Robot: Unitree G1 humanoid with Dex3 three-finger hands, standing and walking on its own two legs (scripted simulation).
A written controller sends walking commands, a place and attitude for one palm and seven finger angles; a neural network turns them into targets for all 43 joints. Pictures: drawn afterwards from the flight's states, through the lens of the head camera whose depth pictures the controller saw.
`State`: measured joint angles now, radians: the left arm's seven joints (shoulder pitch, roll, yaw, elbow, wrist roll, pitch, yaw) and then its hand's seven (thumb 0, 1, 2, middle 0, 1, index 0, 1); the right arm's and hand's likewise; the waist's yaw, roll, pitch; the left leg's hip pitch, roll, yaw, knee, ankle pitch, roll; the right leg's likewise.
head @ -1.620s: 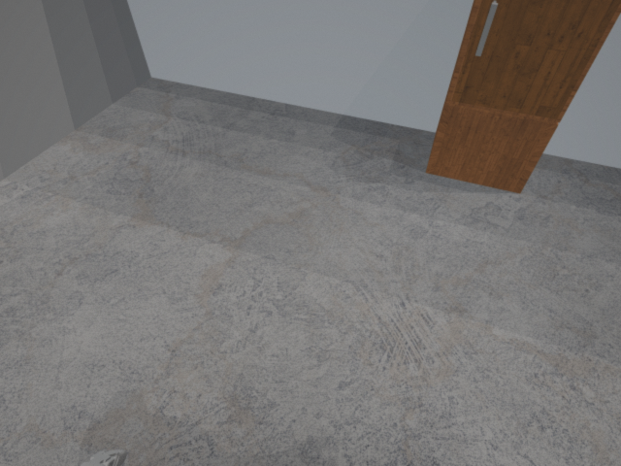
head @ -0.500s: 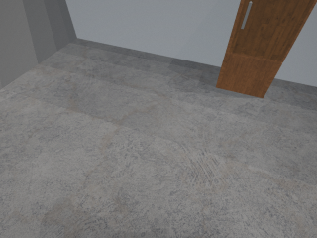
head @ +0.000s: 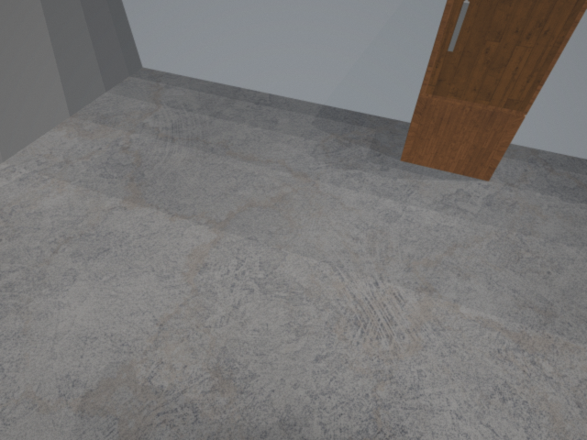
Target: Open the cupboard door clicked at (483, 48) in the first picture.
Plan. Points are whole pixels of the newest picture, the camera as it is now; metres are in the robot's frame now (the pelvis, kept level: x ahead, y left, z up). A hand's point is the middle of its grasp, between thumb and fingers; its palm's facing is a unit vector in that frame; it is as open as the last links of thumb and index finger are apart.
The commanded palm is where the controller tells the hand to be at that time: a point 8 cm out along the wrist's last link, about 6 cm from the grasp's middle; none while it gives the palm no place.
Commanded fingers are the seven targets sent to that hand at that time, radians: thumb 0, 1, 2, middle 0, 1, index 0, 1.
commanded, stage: walk to a spot facing it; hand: left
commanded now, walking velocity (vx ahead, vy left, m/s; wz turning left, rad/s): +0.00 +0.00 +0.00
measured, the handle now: (458, 25) +1.59 -0.56 -0.05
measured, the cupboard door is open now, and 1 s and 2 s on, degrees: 0 0 0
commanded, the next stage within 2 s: none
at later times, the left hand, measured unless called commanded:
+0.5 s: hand out of the picture +0.07 +0.17 -0.18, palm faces -0.10 -0.97 -0.22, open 7.4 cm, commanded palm none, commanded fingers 0.00 0.90 0.90 -0.20 -0.30 -0.20 -0.30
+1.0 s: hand (206, 332) +0.34 +0.19 -0.19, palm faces -0.37 -0.90 -0.21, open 7.4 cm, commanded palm none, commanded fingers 0.00 0.90 0.90 -0.20 -0.30 -0.20 -0.30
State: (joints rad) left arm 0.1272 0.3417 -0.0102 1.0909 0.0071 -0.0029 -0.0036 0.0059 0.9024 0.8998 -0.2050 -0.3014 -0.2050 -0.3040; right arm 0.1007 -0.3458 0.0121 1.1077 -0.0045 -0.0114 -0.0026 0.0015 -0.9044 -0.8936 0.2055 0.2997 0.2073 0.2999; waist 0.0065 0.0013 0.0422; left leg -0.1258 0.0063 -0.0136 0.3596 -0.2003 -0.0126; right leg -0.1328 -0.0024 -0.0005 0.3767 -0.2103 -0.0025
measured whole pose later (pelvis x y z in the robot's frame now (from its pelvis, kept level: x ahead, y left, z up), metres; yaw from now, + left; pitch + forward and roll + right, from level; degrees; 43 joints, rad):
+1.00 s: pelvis +0.22 +0.01 -0.01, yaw -28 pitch -1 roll -1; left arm 0.29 0.27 0.10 0.99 0.03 0.02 -0.03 0.01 0.91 0.90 -0.20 -0.30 -0.20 -0.30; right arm 0.18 -0.15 -0.02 0.93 -0.02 -0.07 -0.01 0.00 -0.91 -0.89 0.20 0.30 0.21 0.30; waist 0.05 -0.05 0.04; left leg -0.26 0.08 0.20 0.53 -0.25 0.02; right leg -0.50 -0.03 -0.03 1.24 -0.32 -0.01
